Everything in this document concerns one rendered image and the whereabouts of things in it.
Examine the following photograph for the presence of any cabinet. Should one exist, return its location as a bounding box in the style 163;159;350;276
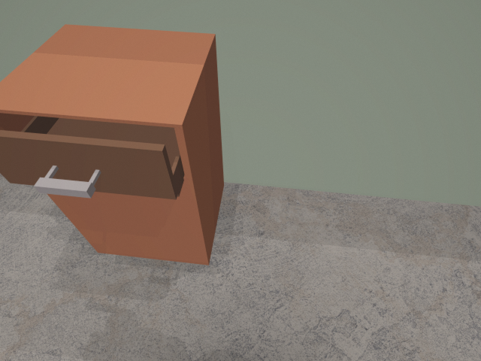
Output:
0;24;224;265

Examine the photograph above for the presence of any handle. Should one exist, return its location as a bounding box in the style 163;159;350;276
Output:
34;165;101;198

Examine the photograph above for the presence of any drawer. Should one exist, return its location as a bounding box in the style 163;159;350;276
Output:
0;116;184;199

